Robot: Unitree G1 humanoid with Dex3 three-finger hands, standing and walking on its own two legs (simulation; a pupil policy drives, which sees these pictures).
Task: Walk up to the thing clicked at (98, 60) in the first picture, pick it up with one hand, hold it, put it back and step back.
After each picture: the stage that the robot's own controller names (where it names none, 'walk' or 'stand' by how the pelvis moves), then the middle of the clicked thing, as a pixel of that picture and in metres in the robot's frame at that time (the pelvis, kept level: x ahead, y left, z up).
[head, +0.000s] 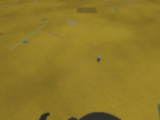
stand; (98, 58) +1.24 -0.21 -0.72
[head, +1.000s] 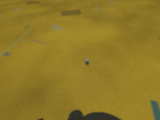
walk; (87, 61) +1.13 +0.11 -0.70
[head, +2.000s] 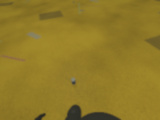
walk; (73, 81) +0.65 +0.28 -0.71
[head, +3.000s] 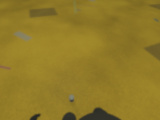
walk; (71, 98) +0.38 +0.16 -0.70
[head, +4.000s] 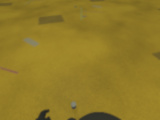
stand; (73, 105) +0.33 +0.17 -0.72
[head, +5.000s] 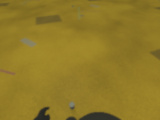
stand; (72, 105) +0.33 +0.19 -0.71
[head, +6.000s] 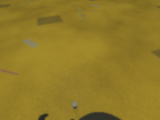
stand; (74, 105) +0.33 +0.17 -0.73
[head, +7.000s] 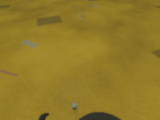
stand; (74, 106) +0.32 +0.18 -0.73
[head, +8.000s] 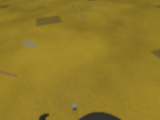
stand; (74, 106) +0.32 +0.18 -0.73
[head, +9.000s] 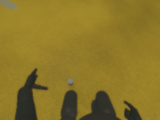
go down; (70, 81) +0.38 +0.15 -0.53
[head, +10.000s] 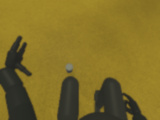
go down; (69, 68) +0.44 +0.16 -0.33
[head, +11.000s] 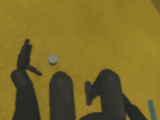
close in; (52, 60) +0.43 +0.19 -0.25
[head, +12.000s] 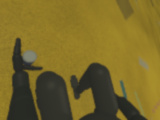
close; (29, 58) +0.43 +0.21 -0.23
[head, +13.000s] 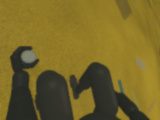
lift; (27, 58) +0.42 +0.21 -0.23
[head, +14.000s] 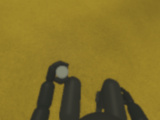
lift; (62, 73) +0.32 +0.19 -0.06
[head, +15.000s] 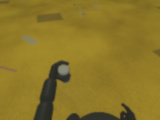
hold; (64, 74) +0.34 +0.17 +0.06
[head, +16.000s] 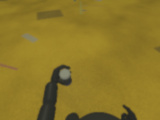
hold; (66, 77) +0.32 +0.17 +0.02
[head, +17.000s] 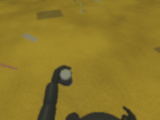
hold; (66, 78) +0.32 +0.16 +0.01
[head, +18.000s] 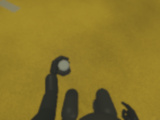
crouch; (65, 68) +0.39 +0.16 -0.05
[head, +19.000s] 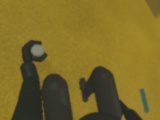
lower; (39, 53) +0.46 +0.21 -0.18
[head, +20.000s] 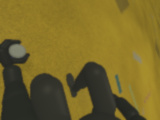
lower; (17, 53) +0.45 +0.23 -0.24
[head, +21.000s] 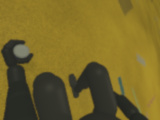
lower; (21, 53) +0.45 +0.23 -0.23
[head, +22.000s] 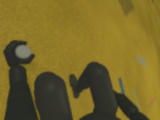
lower; (23, 54) +0.44 +0.22 -0.23
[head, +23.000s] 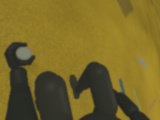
rest; (23, 55) +0.44 +0.22 -0.23
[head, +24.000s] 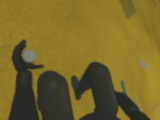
withdraw; (29, 58) +0.42 +0.20 -0.22
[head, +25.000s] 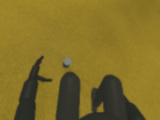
stand; (66, 63) +0.43 +0.16 -0.28
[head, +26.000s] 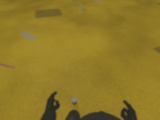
stand; (74, 100) +0.36 +0.13 -0.64
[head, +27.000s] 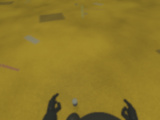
stand; (74, 102) +0.36 +0.15 -0.67
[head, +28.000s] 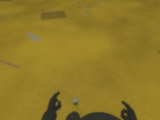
stand; (75, 101) +0.36 +0.15 -0.67
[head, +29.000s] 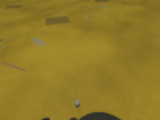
walk; (77, 103) +0.37 +0.15 -0.72
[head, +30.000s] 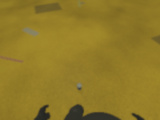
walk; (79, 86) +0.50 +0.13 -0.70
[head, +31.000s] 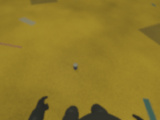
walk; (75, 66) +0.81 +0.17 -0.70
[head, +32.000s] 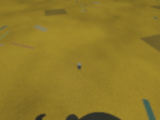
stand; (79, 66) +1.00 +0.17 -0.71
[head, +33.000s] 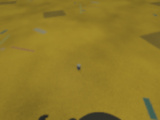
stand; (78, 67) +0.99 +0.19 -0.73
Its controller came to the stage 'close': yes
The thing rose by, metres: 0.73
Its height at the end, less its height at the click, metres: +0.00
